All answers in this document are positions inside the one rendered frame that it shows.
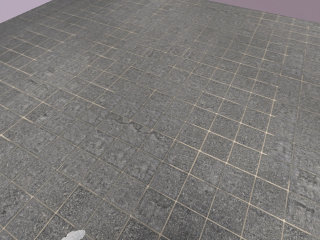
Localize robot left hand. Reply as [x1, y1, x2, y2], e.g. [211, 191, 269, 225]
[61, 230, 86, 240]

